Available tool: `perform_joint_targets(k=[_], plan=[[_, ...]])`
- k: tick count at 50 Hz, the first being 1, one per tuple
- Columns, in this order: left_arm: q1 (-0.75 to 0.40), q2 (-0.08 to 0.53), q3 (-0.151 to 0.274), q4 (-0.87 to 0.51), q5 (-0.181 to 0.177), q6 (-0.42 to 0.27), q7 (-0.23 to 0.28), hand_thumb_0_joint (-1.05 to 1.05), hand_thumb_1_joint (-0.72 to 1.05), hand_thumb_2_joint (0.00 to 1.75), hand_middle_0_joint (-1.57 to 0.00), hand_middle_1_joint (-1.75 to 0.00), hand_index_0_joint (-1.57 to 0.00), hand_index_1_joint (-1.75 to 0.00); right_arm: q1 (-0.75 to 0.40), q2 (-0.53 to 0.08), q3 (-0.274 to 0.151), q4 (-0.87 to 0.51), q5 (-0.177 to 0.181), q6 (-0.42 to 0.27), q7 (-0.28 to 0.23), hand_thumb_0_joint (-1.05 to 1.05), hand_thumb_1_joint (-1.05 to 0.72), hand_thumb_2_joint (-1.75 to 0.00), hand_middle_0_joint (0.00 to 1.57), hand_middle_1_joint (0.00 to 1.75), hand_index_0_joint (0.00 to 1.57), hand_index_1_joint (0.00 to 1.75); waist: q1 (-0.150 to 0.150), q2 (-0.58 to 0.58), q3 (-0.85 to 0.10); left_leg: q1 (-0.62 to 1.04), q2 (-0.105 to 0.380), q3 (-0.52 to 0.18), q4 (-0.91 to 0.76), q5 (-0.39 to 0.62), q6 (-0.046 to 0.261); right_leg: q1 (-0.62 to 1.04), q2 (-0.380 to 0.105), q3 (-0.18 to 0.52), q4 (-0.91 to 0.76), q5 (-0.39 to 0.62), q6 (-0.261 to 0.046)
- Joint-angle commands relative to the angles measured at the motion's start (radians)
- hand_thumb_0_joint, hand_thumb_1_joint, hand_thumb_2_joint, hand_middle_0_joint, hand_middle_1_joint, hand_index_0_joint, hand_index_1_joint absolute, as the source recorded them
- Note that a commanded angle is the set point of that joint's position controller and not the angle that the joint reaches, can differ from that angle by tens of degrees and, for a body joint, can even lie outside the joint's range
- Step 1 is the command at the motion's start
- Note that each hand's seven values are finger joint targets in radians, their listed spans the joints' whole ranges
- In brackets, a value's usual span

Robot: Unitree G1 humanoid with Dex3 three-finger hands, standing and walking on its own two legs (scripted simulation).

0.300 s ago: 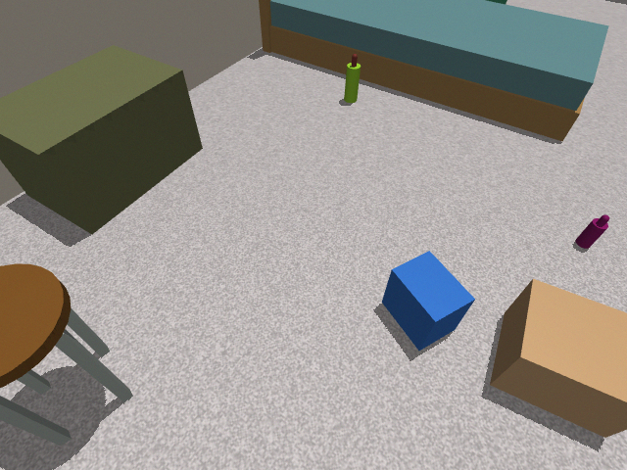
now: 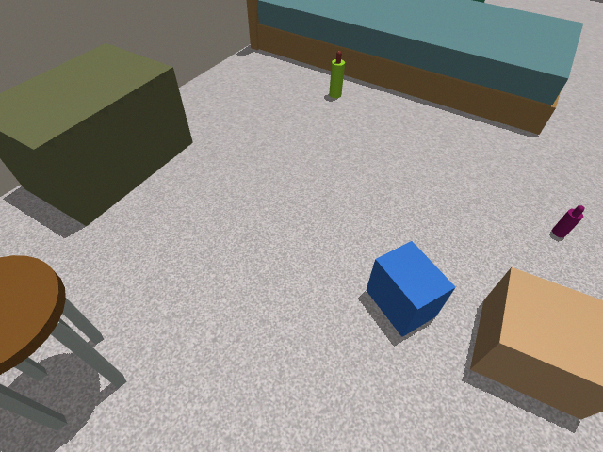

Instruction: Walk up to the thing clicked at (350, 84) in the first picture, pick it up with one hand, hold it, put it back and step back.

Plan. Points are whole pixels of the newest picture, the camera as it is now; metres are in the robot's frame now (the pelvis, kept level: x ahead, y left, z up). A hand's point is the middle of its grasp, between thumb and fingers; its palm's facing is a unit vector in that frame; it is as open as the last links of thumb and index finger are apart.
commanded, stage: stand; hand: right
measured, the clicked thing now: (337, 74) +2.17 -0.23 -0.64
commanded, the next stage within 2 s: walk up in 0.82 s
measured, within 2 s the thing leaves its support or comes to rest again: neither
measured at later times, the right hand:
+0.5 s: hand out of the picture +0.08 -0.25 -0.16, palm faces -0.02 +0.94 -0.34, open 7.4 cm
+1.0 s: hand out of the picture +0.09 -0.28 -0.15, palm faces +0.02 +0.94 -0.34, open 7.4 cm
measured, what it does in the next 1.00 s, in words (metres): stands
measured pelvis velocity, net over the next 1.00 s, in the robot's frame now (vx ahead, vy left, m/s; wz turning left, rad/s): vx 0.03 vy -0.01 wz -0.01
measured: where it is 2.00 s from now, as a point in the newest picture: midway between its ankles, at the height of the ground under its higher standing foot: (311, 333)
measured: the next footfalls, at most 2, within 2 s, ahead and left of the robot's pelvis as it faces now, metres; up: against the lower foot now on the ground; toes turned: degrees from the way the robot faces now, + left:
right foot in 1.14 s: +0.18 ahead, -0.18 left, +0.00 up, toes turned -5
left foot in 1.62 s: +0.51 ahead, +0.10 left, +0.00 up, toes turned +7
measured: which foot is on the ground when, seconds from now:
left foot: down 0.00-1.00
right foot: down 0.00-0.94, up 0.96-1.00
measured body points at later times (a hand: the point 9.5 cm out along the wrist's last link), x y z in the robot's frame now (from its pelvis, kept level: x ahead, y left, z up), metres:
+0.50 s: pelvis +0.00 +0.00 +0.00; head +0.01 +0.00 +0.45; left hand +0.08 +0.30 -0.13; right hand +0.08 -0.30 -0.13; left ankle +0.00 +0.12 -0.75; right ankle -0.01 -0.13 -0.75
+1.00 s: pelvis +0.03 -0.01 -0.01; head +0.02 -0.01 +0.44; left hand +0.11 +0.32 -0.13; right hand +0.09 -0.33 -0.13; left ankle +0.00 +0.12 -0.75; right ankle +0.01 -0.13 -0.73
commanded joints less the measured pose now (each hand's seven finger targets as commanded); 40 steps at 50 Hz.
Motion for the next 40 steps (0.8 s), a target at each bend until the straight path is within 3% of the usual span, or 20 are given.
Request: perform_joint_targets(k=[1, 40], plan=[[-0.039, 0.204, 0.036, -0.065, 0.002, -0.019, 0.018, 0.00, 0.90, 0.90, -0.20, -0.30, -0.20, -0.30, -0.044, -0.217, -0.041, -0.057, -0.005, -0.024, -0.017, 0.00, -0.90, -0.90, 0.20, 0.30, 0.20, 0.30, 0.003, 0.011, -0.086, 0.019, 0.123, -0.095, -0.056, 0.155, 0.028, 0.000, -0.114, 0.091, -0.048, 0.127, -0.039], [-0.026, 0.214, 0.036, -0.065, 0.002, -0.018, 0.017, 0.00, 0.90, 0.90, -0.20, -0.30, -0.20, -0.30, -0.034, -0.221, -0.039, -0.054, -0.001, -0.025, -0.019, 0.00, -0.90, -0.90, 0.20, 0.30, 0.20, 0.30, 0.001, 0.005, -0.077, 0.029, 0.127, -0.093, -0.067, 0.165, 0.027, 0.007, -0.114, 0.095, -0.054, 0.145, -0.039]])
